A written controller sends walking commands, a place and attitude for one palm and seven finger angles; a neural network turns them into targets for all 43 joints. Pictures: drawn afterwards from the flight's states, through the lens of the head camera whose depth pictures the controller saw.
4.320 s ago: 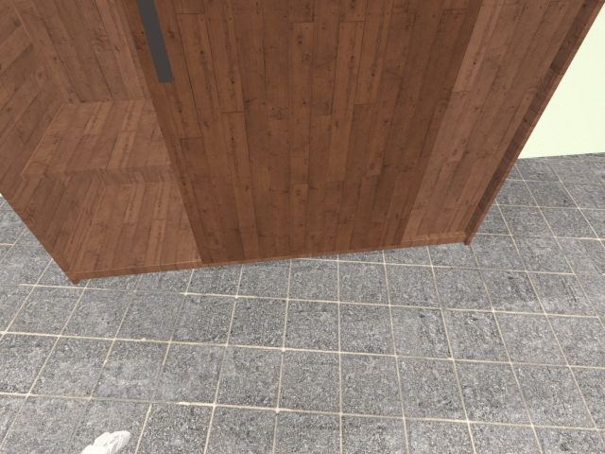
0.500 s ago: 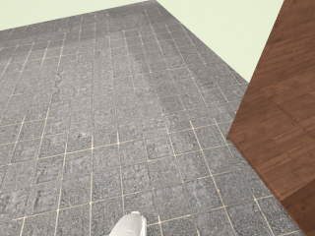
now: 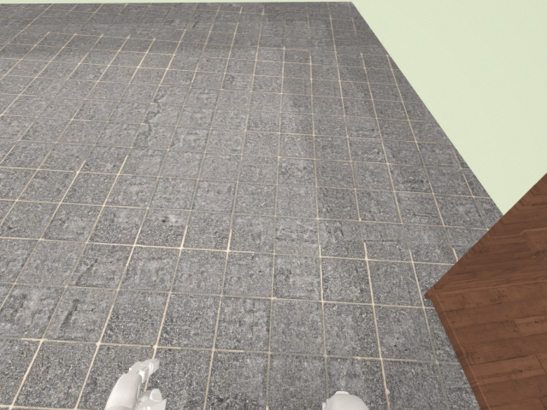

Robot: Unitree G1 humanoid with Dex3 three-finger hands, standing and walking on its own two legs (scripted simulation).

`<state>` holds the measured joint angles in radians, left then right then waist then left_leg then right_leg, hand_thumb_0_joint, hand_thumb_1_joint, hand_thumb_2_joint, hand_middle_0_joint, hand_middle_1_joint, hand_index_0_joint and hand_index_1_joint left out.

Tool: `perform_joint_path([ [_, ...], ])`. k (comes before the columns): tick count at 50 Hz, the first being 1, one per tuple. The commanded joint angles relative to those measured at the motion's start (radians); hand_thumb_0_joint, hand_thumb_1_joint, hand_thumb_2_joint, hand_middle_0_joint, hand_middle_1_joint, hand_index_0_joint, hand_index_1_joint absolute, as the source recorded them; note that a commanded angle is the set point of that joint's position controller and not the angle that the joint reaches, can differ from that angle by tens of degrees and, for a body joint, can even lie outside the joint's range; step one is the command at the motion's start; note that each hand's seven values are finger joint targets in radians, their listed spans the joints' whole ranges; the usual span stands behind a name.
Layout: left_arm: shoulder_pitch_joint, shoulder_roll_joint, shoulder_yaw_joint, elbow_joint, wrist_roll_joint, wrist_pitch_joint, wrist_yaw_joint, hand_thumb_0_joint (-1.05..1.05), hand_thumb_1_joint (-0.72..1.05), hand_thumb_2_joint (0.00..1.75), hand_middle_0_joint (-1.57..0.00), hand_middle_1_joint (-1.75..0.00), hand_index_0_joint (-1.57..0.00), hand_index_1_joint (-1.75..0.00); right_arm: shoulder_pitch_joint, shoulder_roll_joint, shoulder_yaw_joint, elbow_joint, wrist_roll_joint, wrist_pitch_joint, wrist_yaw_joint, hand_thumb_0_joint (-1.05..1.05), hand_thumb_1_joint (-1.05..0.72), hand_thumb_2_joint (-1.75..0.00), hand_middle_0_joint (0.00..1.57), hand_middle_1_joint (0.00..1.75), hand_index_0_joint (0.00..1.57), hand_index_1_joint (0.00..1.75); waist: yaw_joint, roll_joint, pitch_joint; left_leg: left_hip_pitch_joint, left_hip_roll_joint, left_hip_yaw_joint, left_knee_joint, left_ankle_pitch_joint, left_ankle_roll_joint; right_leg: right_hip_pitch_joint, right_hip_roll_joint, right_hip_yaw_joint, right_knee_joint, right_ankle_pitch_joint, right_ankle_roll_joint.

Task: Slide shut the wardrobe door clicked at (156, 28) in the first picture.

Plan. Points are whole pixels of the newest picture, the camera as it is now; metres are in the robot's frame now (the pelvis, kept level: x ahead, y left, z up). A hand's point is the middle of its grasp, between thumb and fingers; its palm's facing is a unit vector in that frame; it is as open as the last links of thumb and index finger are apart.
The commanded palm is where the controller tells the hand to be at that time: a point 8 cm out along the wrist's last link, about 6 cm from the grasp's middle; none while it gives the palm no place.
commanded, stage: walk to a spot facing it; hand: right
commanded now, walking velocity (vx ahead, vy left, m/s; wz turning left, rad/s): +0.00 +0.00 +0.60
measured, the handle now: out of the picture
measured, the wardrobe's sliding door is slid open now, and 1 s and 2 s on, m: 0.49 0.49 0.49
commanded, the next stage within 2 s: turn to face it in 1.86 s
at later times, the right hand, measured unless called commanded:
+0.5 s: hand out of the picture +0.13 -0.24 -0.17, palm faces -0.26 +0.94 -0.21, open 7.4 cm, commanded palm none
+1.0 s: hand (340, 407) +0.16 -0.10 -0.14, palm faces -0.51 +0.82 -0.25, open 7.4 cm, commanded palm none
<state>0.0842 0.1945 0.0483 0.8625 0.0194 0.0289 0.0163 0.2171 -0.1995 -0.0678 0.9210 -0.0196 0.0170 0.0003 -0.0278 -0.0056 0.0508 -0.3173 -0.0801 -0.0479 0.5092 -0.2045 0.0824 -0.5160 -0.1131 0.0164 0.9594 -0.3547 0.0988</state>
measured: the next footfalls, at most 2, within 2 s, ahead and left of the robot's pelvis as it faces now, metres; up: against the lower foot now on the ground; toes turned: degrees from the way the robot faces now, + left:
right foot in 0.14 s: +0.07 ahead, -0.15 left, +0.00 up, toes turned +3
left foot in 0.64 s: -0.02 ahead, +0.08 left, +0.00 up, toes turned +31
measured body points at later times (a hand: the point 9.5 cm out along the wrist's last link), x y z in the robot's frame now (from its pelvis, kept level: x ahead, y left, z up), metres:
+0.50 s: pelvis +0.01 -0.05 +0.00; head +0.05 -0.06 +0.45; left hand -0.02 +0.20 -0.13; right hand +0.15 -0.29 -0.15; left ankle -0.07 +0.09 -0.66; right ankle +0.03 -0.15 -0.74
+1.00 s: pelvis +0.00 +0.02 +0.01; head -0.01 +0.06 +0.46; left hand -0.09 +0.28 -0.15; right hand +0.18 -0.15 -0.12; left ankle -0.06 +0.06 -0.74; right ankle +0.12 -0.12 -0.65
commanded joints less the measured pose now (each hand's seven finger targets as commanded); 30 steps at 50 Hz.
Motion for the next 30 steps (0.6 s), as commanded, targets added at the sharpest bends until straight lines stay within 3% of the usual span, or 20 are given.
perform_joint_path([
  [1,0.016,0.077,0.022,-0.067,-0.009,-0.017,0.012,0.00,0.90,0.90,-0.20,-0.30,-0.20,-0.30,0.053,-0.196,-0.058,-0.082,-0.005,-0.016,-0.012,0.00,-0.90,-0.90,0.20,0.30,0.20,0.30,-0.017,0.162,-0.132,0.142,0.238,-0.296,-0.084,0.499,0.102,0.073,0.067,-0.040,-0.157,-0.052,-0.003],
  [3,0.023,0.088,0.024,-0.078,-0.014,-0.021,0.015,0.00,0.90,0.90,-0.20,-0.30,-0.20,-0.30,0.040,-0.208,-0.064,-0.091,-0.005,-0.010,-0.015,0.00,-0.90,-0.90,0.20,0.30,0.20,0.30,-0.012,0.190,-0.146,0.146,0.243,-0.343,-0.062,0.527,0.097,0.127,0.087,-0.031,-0.248,-0.061,-0.015],
  [4,0.051,0.092,0.026,-0.072,-0.018,-0.024,0.017,0.00,0.90,0.90,-0.20,-0.30,-0.20,-0.30,0.023,-0.206,-0.065,-0.095,-0.006,-0.007,-0.019,0.00,-0.90,-0.90,0.20,0.30,0.20,0.30,0.004,0.189,-0.159,0.144,0.237,-0.355,-0.039,0.527,0.081,0.169,0.090,-0.027,-0.329,-0.033,-0.021],
  [5,0.085,0.100,0.029,-0.063,-0.019,-0.026,0.020,0.00,0.90,0.90,-0.20,-0.30,-0.20,-0.30,0.004,-0.207,-0.063,-0.103,-0.002,-0.003,-0.018,0.00,-0.90,-0.90,0.20,0.30,0.20,0.30,0.021,0.177,-0.171,0.109,0.220,-0.356,-0.013,0.503,0.052,0.251,0.096,-0.032,-0.433,0.029,-0.028],
  [6,0.148,0.124,0.033,-0.046,-0.019,-0.034,0.024,0.00,0.90,0.90,-0.20,-0.30,-0.20,-0.30,-0.025,-0.194,-0.059,-0.114,0.005,0.000,-0.017,0.00,-0.90,-0.90,0.20,0.30,0.20,0.30,0.058,0.131,-0.195,0.018,0.177,-0.320,0.046,0.407,0.007,0.407,0.055,-0.018,-0.563,0.140,-0.044],
  [7,0.178,0.202,0.045,-0.046,-0.008,-0.043,0.025,0.00,0.90,0.90,-0.20,-0.30,-0.20,-0.30,-0.011,-0.136,-0.050,-0.135,0.016,0.003,-0.012,0.00,-0.90,-0.90,0.20,0.30,0.20,0.30,0.067,-0.095,-0.212,-0.165,0.047,-0.207,0.183,0.076,-0.056,0.553,-0.153,0.176,-0.662,0.243,-0.103],
  [8,0.157,0.267,0.055,-0.063,-0.003,-0.037,0.021,0.00,0.90,0.90,-0.20,-0.30,-0.20,-0.30,0.013,-0.113,-0.044,-0.144,0.008,0.000,-0.002,0.00,-0.90,-0.90,0.20,0.30,0.20,0.30,0.046,-0.287,-0.164,-0.324,-0.009,-0.040,0.431,-0.386,-0.117,0.564,-0.369,0.335,-0.662,0.503,-0.193],
  [9,0.134,0.244,0.045,-0.078,-0.001,-0.029,0.016,0.00,0.90,0.90,-0.20,-0.30,-0.20,-0.30,0.024,-0.154,-0.051,-0.127,-0.003,0.003,-0.003,0.00,-0.90,-0.90,0.20,0.30,0.20,0.30,0.044,-0.175,-0.130,-0.288,0.045,-0.053,0.592,-0.376,-0.126,0.462,-0.390,0.300,-0.627,0.550,-0.242],
  [10,0.065,0.173,0.028,-0.081,0.004,-0.033,0.022,0.00,0.90,0.90,-0.20,-0.30,-0.20,-0.30,0.065,-0.158,-0.063,-0.091,-0.010,0.016,-0.003,0.00,-0.90,-0.90,0.20,0.30,0.20,0.30,0.003,-0.192,-0.095,-0.272,0.055,-0.067,0.660,-0.302,-0.144,0.374,-0.310,0.195,-0.659,0.477,-0.210],
  [11,0.025,0.159,0.020,-0.099,0.004,-0.037,0.026,0.00,0.90,0.90,-0.20,-0.30,-0.20,-0.30,0.066,-0.166,-0.072,-0.080,-0.011,0.021,0.007,0.00,-0.90,-0.90,0.20,0.30,0.20,0.30,-0.009,-0.196,-0.055,-0.264,0.061,-0.042,0.721,-0.264,-0.145,0.328,-0.256,0.135,-0.659,0.462,-0.198],
  [13,0.036,0.147,0.014,-0.094,0.005,-0.041,0.025,0.00,0.90,0.90,-0.20,-0.30,-0.20,-0.30,0.069,-0.148,-0.067,-0.073,-0.009,0.029,0.021,0.00,-0.90,-0.90,0.20,0.30,0.20,0.30,-0.008,-0.186,-0.041,-0.266,0.073,-0.013,0.778,-0.189,-0.155,0.330,-0.184,0.020,-0.647,0.476,-0.174],
  [14,0.052,0.145,0.014,-0.087,0.002,-0.043,0.026,0.00,0.90,0.90,-0.20,-0.30,-0.20,-0.30,0.067,-0.139,-0.064,-0.071,-0.008,0.030,0.025,0.00,-0.90,-0.90,0.20,0.30,0.20,0.30,-0.006,-0.160,-0.049,-0.276,0.082,0.003,0.776,-0.173,-0.159,0.357,-0.178,-0.015,-0.636,0.509,-0.173],
  [16,0.117,0.150,0.021,-0.063,0.001,-0.045,0.026,0.00,0.90,0.90,-0.20,-0.30,-0.20,-0.30,0.050,-0.119,-0.057,-0.075,-0.003,0.036,0.027,0.00,-0.90,-0.90,0.20,0.30,0.20,0.30,0.015,-0.164,-0.065,-0.285,0.090,0.016,0.762,-0.150,-0.169,0.415,-0.176,-0.038,-0.629,0.507,-0.179],
  [22,0.211,0.173,0.043,-0.014,0.004,-0.040,0.021,0.00,0.90,0.90,-0.20,-0.30,-0.20,-0.30,-0.044,-0.085,-0.045,-0.096,0.000,0.044,0.032,0.00,-0.90,-0.90,0.20,0.30,0.20,0.30,0.059,-0.180,-0.047,-0.267,0.137,0.076,0.547,-0.203,-0.172,0.475,-0.236,-0.072,-0.631,0.474,-0.223],
  [25,0.222,0.189,0.057,0.004,0.009,-0.035,0.014,0.00,0.90,0.90,-0.20,-0.30,-0.20,-0.30,-0.088,-0.071,-0.036,-0.108,0.000,0.038,0.033,0.00,-0.90,-0.90,0.20,0.30,0.20,0.30,0.077,-0.198,-0.053,-0.179,0.141,0.118,0.383,-0.246,-0.158,0.452,-0.264,-0.116,-0.604,0.487,-0.227],
  [28,0.211,0.212,0.069,0.017,0.011,-0.032,0.006,0.00,0.90,0.90,-0.20,-0.30,-0.20,-0.30,-0.073,-0.063,-0.031,-0.107,0.002,0.024,0.030,0.00,-0.90,-0.90,0.20,0.30,0.20,0.30,0.071,-0.235,-0.078,-0.092,0.116,0.155,0.234,-0.241,-0.132,0.449,-0.278,-0.160,-0.537,0.530,-0.208],
  [29,0.222,0.208,0.071,0.022,0.010,-0.031,0.003,0.00,0.90,0.90,-0.20,-0.30,-0.20,-0.30,-0.065,-0.071,-0.032,-0.106,0.001,0.019,0.028,0.00,-0.90,-0.90,0.20,0.30,0.20,0.30,0.067,-0.215,-0.084,-0.030,0.106,0.159,0.157,-0.194,-0.119,0.418,-0.276,-0.176,-0.500,0.527,-0.186],
  [30,0.215,0.207,0.071,0.022,0.008,-0.030,0.001,0.00,0.90,0.90,-0.20,-0.30,-0.20,-0.30,-0.027,-0.079,-0.035,-0.095,0.001,0.011,0.025,0.00,-0.90,-0.90,0.20,0.30,0.20,0.30,0.039,-0.186,-0.106,0.044,0.098,0.168,0.043,-0.094,-0.108,0.400,-0.259,-0.212,-0.434,0.513,-0.151],
])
